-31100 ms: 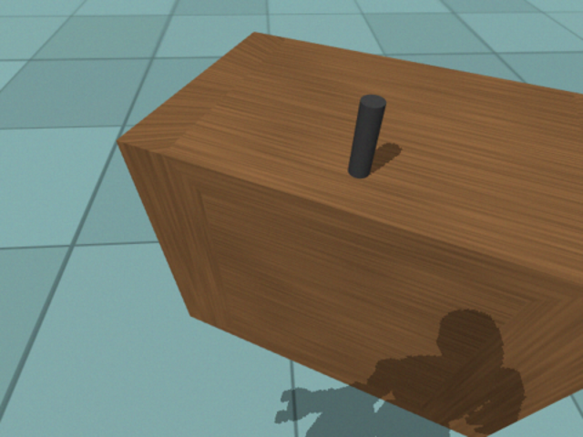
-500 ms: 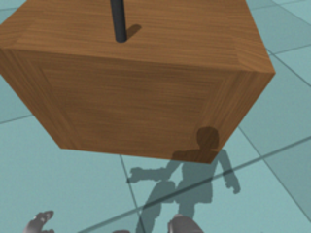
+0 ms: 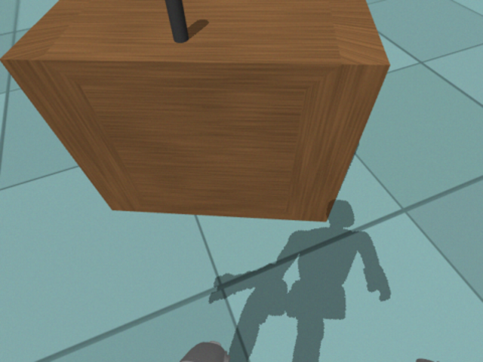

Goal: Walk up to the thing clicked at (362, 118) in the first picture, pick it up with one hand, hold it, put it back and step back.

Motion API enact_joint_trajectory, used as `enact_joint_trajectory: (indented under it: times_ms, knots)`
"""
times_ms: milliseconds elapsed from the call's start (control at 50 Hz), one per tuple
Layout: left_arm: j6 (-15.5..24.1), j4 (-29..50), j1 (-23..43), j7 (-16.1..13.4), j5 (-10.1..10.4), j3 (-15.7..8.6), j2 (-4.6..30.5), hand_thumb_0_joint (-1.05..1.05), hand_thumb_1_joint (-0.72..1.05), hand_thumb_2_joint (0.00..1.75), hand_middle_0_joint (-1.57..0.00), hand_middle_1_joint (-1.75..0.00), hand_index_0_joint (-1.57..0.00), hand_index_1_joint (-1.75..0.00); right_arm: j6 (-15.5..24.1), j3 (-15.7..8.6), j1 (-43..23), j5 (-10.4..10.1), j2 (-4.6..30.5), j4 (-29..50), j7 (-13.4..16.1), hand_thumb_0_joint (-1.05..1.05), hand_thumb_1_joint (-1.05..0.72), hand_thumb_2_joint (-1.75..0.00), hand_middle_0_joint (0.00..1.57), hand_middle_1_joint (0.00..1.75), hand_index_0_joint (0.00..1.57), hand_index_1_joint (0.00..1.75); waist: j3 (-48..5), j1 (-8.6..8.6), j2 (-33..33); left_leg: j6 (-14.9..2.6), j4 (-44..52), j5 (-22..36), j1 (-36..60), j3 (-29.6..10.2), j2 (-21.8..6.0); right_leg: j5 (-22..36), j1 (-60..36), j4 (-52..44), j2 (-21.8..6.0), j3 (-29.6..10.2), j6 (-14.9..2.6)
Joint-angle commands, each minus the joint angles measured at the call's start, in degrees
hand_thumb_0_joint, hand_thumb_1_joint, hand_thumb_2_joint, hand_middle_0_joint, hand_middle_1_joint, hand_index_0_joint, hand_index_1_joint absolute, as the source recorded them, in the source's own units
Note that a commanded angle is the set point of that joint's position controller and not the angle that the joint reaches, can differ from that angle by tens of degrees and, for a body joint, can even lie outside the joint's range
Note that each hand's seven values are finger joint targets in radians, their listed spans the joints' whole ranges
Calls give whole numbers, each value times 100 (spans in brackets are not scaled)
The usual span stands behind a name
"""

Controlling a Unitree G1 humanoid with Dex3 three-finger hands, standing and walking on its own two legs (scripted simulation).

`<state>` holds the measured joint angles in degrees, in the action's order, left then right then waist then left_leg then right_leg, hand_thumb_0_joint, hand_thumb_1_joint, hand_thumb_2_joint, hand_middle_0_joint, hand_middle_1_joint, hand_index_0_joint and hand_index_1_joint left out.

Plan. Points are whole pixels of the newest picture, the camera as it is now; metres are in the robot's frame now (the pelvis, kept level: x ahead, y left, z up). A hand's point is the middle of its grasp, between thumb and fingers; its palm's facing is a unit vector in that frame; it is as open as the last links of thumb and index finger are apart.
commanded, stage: step back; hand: left
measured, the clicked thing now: (175, 11) +0.92 +0.21 +0.11
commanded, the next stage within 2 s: stand in 1.54 s
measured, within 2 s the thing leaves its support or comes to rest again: neither
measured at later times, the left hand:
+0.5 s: hand out of the picture -0.11 +0.25 -0.15, palm faces -0.01 -0.91 -0.41, open 7.4 cm
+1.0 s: hand out of the picture -0.12 +0.27 -0.14, palm faces +0.04 -0.92 -0.40, open 7.4 cm
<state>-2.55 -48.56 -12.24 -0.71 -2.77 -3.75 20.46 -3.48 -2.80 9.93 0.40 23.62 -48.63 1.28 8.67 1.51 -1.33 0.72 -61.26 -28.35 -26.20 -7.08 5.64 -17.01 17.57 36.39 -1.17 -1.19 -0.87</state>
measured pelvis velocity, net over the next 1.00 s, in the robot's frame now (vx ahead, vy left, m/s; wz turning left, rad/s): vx -0.18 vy -0.01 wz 0.05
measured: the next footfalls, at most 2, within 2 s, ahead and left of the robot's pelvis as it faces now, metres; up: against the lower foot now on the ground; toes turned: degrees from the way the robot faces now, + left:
left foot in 0.12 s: -0.02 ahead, +0.13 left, +0.00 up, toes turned +1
right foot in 0.42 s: -0.11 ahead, -0.12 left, +0.00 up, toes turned +2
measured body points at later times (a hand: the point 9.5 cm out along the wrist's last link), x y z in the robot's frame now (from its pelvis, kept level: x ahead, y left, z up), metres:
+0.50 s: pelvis -0.16 -0.02 +0.00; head -0.14 -0.03 +0.44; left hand -0.10 +0.30 -0.12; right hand -0.05 -0.33 -0.12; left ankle -0.08 +0.12 -0.71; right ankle -0.18 -0.13 -0.73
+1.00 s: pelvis -0.18 -0.01 +0.00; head -0.17 -0.01 +0.45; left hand -0.12 +0.32 -0.12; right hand -0.10 -0.32 -0.12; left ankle -0.18 +0.12 -0.73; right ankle -0.15 -0.12 -0.73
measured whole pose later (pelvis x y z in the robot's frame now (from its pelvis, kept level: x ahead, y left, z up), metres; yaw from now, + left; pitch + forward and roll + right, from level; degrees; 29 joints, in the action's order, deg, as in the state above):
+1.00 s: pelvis -0.18 -0.01 +0.00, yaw +3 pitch -3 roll -1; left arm 1.8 -57.0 -11.1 0.3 -2.0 -3.8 22.4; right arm -0.3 -2.7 12.5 1.5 20.5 -55.8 -1.2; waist 4.1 -0.3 -1.2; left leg 0.5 -36.0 -19.5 -14.1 -3.4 -1.5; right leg -14.8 13.4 31.5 1.1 2.0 -1.0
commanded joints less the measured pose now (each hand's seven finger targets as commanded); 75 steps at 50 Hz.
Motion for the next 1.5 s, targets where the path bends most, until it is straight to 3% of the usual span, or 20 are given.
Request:
enact_joint_trajectory:
  times_ms: [0, 80, 120, 140, 200, 360, 400, 440, 500, 600, 680, 760, 920, 960, 1000, 1140, 1200, 1220, 1320, 1480]
  knots:
    - [132, 623, 74, -182, 35, -428, 1572, 0, 90, 90, -20, -30, -20, -30, 188, -252, -106, 84, 859, 517, 57, 0, -90, -90, 20, 30, 20, 30, -982, 205, 1191, -13, 1372, -242, -57, 299, -351, 3050, -1275, -606, -1457, -1216, -1105]
    - [13, 739, 358, -135, 157, -315, 1477, 0, 90, 90, -20, -30, -20, -30, 239, -348, 560, 112, 918, 186, 24, 0, -90, -90, 20, 30, 20, 30, -1420, -84, 918, -211, 3730, 1697, 1324, 615, -433, 2401, -816, 186, -1098, -917, -612]
    - [11, 827, 535, -133, 251, -224, 1241, 0, 90, 90, -20, -30, -20, -30, 186, -523, 79, 105, 1933, 342, -39, 0, -90, -90, 20, 30, 20, 30, -1285, -145, -1179, -1468, 4085, 2733, 1221, -1873, -2473, -1180, 569, 1619, 375, 296, -14]
    - [-7, 786, 808, -185, 171, -341, 1388, 0, 90, 90, -20, -30, -20, -30, 218, -577, -10, 177, 2057, 419, -40, 0, -90, -90, 20, 30, 20, 30, -1094, -390, -1209, -1986, 4313, 2936, 495, -2518, -2947, -2112, 405, 2836, 418, -417, 42]
    - [-43, 428, 297, -122, 281, -344, 1303, 0, 90, 90, -20, -30, -20, -30, 236, -336, -488, 204, 1402, 456, 34, 0, -90, -90, 20, 30, 20, 30, -935, 105, -381, -1523, 3731, 3558, 664, -859, -2121, -1435, 582, 3671, 579, -828, -38]
    - [293, -101, -239, 4, 128, -258, 1031, 0, 90, 90, -20, -30, -20, -30, 118, -387, -212, 179, 1361, 283, -71, 0, -90, -90, 20, 30, 20, 30, -1248, -30, -995, -1101, 3381, 1232, 1457, -476, -1722, -596, -638, -1302, 358, 253, -47]
    - [405, -255, -396, -52, -24, -404, 1481, 0, 90, 90, -20, -30, -20, -30, 112, -195, -123, 127, 811, 301, -95, 0, -90, -90, 20, 30, 20, 30, -1039, -8, 201, -513, 2111, 435, -174, 57, -997, -722, -1619, -1950, -423, -1343, -285]
    - [414, 60, 388, -53, -42, -569, 2323, 0, 90, 90, -20, -30, -20, -30, 132, -317, -589, 94, 1087, 335, -15, 0, -90, -90, 20, 30, 20, 30, -354, 213, 1186, -32, 709, -387, 17, -440, -587, -2285, 783, -2457, -2331, -3503, -1497]
    - [493, 34, 660, -70, 30, -387, 1571, 0, 90, 90, -20, -30, -20, -30, 243, -248, -194, 23, 931, -1, -58, 0, -90, -90, 20, 30, 20, 30, -255, -129, 533, -55, 655, 471, -146, -271, -291, -42, -41, -1692, -1213, -1543, -858]
    - [515, -101, 135, 0, -7, -422, 1660, 0, 90, 90, -20, -30, -20, -30, 350, -219, -322, 152, 867, -31, -158, 0, -90, -90, 20, 30, 20, 30, -404, 247, 1002, 23, 1889, 129, 41, 205, -502, -1340, -613, -1873, -1283, -1537, -913]
    - [400, -66, 379, 63, 42, -311, 1618, 0, 90, 90, -20, -30, -20, -30, 490, -318, 160, 153, 825, -321, -176, 0, -90, -90, 20, 30, 20, 30, -549, -80, 918, -134, 3685, 779, 1545, 747, -405, -1087, -50, -1403, -1160, -1120, -765]
    - [400, -123, 511, 77, 152, -221, 1402, 0, 90, 90, -20, -30, -20, -30, 592, -514, 410, 167, 1632, -350, -163, 0, -90, -90, 20, 30, 20, 30, -690, -357, -412, -1491, 4864, -1328, 1669, -2472, -2449, -1547, 911, 1203, -1, -14, -71]
    - [560, -601, -177, 69, 123, -227, 1068, 0, 90, 90, -20, -30, -20, -30, 469, -308, -224, 88, 1030, -231, -171, 0, -90, -90, 20, 30, 20, 30, -773, 117, -683, -696, 3637, 986, 639, -369, -1449, 61, -1226, -1222, 270, 441, -62]
    - [624, -645, -388, -26, 21, -371, 1632, 0, 90, 90, -20, -30, -20, -30, 452, -135, -362, 13, 510, -75, -161, 0, -90, -90, 20, 30, 20, 30, -822, 315, 692, -171, 2147, 346, -742, 192, -539, -687, -1995, -1917, -932, -1690, -485]
    - [632, -403, 194, -1, 37, -436, 1987, 0, 90, 90, -20, -30, -20, -30, 428, -267, -99, 86, 936, -269, -87, 0, -90, -90, 20, 30, 20, 30, -301, 129, 642, -98, 912, -433, -378, -24, -626, -1707, -697, -2385, -2317, -2925, -1456]
    - [576, -393, 695, 28, 183, -195, 1480, 0, 90, 90, -20, -30, -20, -30, 594, -217, 348, 117, 600, -661, -130, 0, -90, -90, 20, 30, 20, 30, -917, -215, 904, -98, 3419, 1530, 1347, 900, -545, 2255, -575, -789, -1020, -373, -613]
    - [437, -359, 554, 47, 326, -5, 984, 0, 90, 90, -20, -30, -20, -30, 639, -289, -126, 162, 1146, -559, -49, 0, -90, -90, 20, 30, 20, 30, -1157, -25, -415, -713, 4111, 2310, 1674, -964, -1924, 266, -30, 1, -98, 136, 26]
    - [369, -497, 554, 18, 309, -71, 1190, 0, 90, 90, -20, -30, -20, -30, 614, -325, -338, 120, 1370, -527, -68, 0, -90, -90, 20, 30, 20, 30, -1046, -34, -487, -1127, 4133, 1800, 1078, -1037, -2186, -800, -507, 2, -40, 174, -13]
    - [500, -818, 511, 11, 246, -66, 1316, 0, 90, 90, -20, -30, -20, -30, 567, -141, -724, 60, 897, -689, -67, 0, -90, -90, 20, 30, 20, 30, -1144, 20, -405, -369, 3638, 2891, 1206, 68, -1377, 1305, -1187, -963, -418, -204, -126]
    - [476, -979, 830, -40, 230, -28, 1273, 0, 90, 90, -20, -30, -20, -30, 510, -145, -875, 28, 794, -946, -54, 0, -90, -90, 20, 30, 20, 30, -1454, -89, 73, -350, 3479, 3756, 1933, 420, -1315, 2269, -1218, -1119, -560, -194, -104]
